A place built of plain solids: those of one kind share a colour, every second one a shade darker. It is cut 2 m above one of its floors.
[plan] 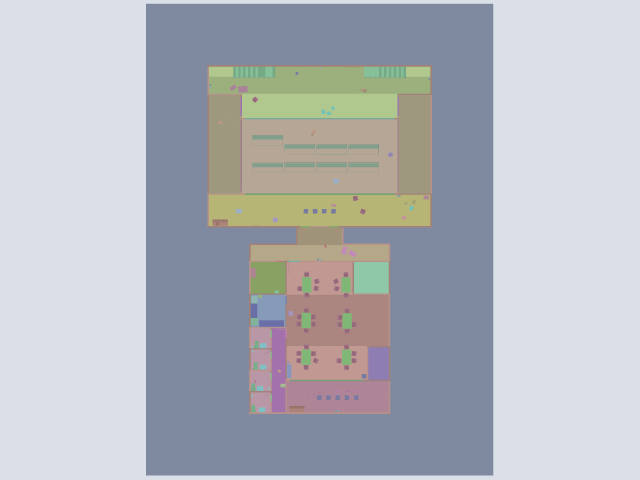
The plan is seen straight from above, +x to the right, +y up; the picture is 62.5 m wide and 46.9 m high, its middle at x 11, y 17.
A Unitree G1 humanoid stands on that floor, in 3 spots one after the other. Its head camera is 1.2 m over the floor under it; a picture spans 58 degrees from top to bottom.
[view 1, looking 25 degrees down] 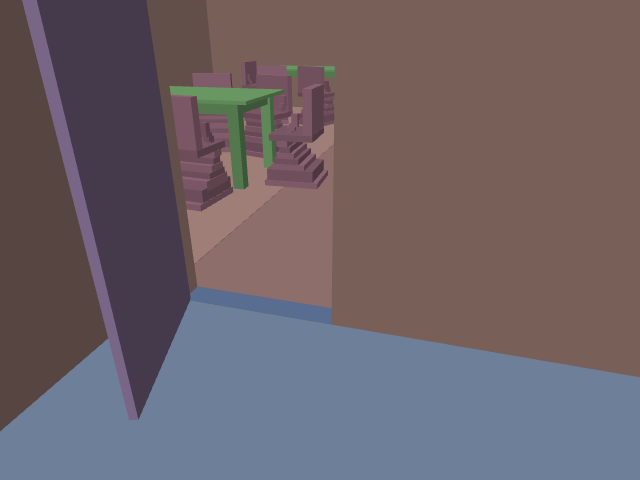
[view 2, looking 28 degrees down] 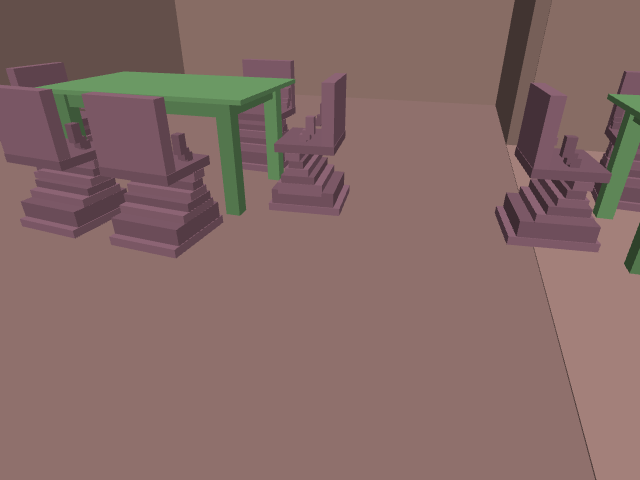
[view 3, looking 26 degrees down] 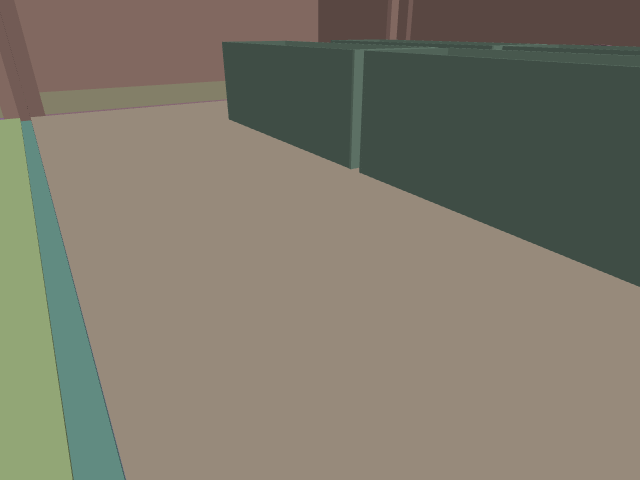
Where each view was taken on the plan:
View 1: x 6.03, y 10.32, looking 16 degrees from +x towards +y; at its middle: floor_school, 2.84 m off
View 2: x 10.93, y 7.17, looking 17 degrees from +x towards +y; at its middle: floor_school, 2.56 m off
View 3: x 10.57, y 28.77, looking -33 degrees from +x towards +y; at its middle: floor_chapel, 2.74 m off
